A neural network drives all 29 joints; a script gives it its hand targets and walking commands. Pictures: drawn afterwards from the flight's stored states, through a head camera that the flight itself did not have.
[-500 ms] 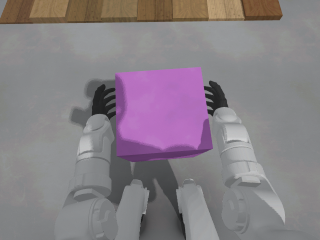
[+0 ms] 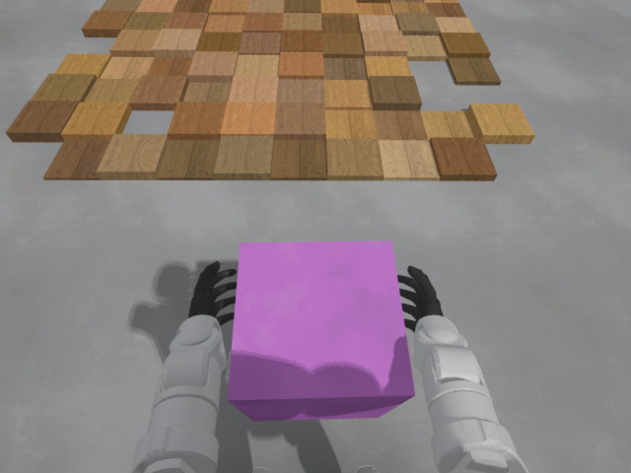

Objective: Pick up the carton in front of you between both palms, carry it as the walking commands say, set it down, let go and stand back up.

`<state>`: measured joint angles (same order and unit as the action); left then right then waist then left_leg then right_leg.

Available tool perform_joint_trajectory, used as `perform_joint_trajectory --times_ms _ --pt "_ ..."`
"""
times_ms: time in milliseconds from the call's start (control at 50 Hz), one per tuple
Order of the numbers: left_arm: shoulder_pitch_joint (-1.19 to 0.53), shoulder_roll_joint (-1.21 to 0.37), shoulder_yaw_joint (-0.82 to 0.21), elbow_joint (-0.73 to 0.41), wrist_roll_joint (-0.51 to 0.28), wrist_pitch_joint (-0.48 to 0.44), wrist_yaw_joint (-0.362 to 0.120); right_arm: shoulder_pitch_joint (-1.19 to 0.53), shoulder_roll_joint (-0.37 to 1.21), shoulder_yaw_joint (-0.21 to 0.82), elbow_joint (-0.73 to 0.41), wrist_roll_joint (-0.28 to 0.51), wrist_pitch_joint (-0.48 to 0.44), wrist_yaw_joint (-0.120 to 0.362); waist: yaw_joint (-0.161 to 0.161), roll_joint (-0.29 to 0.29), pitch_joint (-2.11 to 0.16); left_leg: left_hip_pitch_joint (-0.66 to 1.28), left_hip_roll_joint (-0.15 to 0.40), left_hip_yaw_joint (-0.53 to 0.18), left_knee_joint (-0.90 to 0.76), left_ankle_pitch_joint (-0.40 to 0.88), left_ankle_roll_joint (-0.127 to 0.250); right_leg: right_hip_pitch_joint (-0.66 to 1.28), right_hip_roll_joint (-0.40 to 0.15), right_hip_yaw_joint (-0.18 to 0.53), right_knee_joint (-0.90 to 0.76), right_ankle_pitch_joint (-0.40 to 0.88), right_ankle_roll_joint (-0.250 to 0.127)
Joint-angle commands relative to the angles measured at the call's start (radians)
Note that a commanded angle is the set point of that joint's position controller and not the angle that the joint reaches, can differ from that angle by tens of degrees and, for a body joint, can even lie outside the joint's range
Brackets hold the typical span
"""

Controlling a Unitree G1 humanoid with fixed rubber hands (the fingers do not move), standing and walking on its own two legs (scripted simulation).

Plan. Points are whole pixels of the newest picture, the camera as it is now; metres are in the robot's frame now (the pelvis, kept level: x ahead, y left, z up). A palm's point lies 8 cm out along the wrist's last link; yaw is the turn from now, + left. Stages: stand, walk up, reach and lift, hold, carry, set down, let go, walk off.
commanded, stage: reach and lift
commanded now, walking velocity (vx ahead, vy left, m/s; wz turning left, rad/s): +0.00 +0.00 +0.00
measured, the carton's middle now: (316, 339) +0.33 +0.00 -0.11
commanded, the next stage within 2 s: hold in 1.30 s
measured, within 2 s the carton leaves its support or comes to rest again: neither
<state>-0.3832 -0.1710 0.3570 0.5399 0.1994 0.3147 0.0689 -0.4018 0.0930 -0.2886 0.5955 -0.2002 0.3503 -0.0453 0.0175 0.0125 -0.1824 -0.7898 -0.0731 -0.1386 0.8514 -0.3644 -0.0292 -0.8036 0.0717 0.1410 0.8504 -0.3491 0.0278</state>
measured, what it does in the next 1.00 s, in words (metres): rises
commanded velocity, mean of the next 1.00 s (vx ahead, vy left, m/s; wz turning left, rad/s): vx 0.00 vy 0.00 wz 0.00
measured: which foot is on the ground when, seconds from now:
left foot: down 0.00-1.00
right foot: down 0.00-1.00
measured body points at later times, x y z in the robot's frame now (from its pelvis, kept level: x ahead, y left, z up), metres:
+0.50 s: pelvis +0.00 +0.00 +0.05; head -0.03 +0.00 +0.50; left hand +0.31 +0.15 +0.06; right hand +0.31 -0.15 +0.05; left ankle +0.02 +0.13 -0.69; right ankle +0.03 -0.13 -0.69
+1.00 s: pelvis +0.01 +0.00 +0.05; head -0.01 +0.00 +0.50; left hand +0.32 +0.15 +0.08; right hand +0.32 -0.15 +0.07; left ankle +0.02 +0.13 -0.69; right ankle +0.03 -0.13 -0.69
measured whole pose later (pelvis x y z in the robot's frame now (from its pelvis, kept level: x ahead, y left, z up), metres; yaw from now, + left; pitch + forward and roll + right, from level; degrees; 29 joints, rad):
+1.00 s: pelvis +0.01 +0.00 +0.05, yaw +0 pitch -4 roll +0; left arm -0.31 -0.16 0.28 0.36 0.30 0.62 0.01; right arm -0.28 0.16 -0.24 0.35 -0.29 0.67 -0.03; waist 0.00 0.01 -0.01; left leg -0.13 -0.04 -0.15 0.40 -0.21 -0.02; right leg -0.14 0.04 0.13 0.40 -0.20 0.01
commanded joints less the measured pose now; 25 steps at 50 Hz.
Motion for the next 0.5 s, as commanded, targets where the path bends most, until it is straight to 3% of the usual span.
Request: perform_joint_trajectory --times_ms 0,220,400,480 --pt "-0.432 -1.011 -0.623 0.070 -0.129 0.040 -0.262 -0.519 1.034 0.581 -0.068 0.155 -0.025 0.254 -0.004 -0.024 -0.451 0.352 -0.044 0.061 -0.178 0.356 0.009 0.409 0.049 -0.065 -0.170 0.346 -0.017" --pt "-0.302 -1.010 -0.692 -0.064 -0.164 0.195 -0.296 -0.397 1.027 0.649 -0.237 0.197 0.133 0.269 -0.018 -0.006 -0.213 0.622 -0.023 0.054 -0.407 0.423 0.006 0.656 0.029 -0.061 -0.403 0.389 -0.013" --pt "-0.364 -0.984 -0.570 -0.021 -0.113 0.269 -0.324 -0.465 1.012 0.542 -0.206 0.146 0.215 0.295 -0.012 -0.002 -0.008 0.604 -0.014 0.070 -0.482 0.182 0.015 0.658 0.022 -0.083 -0.473 0.153 -0.023" --pt "-0.447 -1.008 -0.576 -0.036 -0.120 0.262 -0.333 -0.549 1.036 0.553 -0.223 0.154 0.209 0.303 -0.011 -0.003 -0.060 0.620 -0.013 0.072 -0.469 0.176 0.020 0.676 0.022 -0.086 -0.461 0.148 -0.024"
